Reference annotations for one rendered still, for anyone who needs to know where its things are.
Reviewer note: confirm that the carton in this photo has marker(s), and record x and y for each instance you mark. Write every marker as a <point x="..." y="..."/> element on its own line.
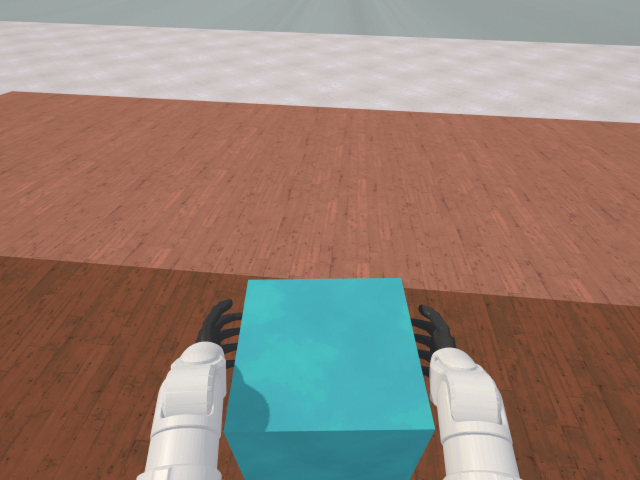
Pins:
<point x="327" y="382"/>

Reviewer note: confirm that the right robot hand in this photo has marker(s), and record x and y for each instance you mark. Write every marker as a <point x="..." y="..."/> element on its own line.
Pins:
<point x="439" y="331"/>

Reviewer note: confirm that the left robot hand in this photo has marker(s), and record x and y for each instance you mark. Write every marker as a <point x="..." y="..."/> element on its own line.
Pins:
<point x="211" y="332"/>

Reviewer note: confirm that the robot right forearm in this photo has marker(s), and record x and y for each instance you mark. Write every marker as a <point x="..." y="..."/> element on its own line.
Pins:
<point x="473" y="425"/>

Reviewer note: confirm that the robot left forearm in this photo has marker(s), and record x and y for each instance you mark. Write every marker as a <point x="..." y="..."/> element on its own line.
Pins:
<point x="188" y="417"/>

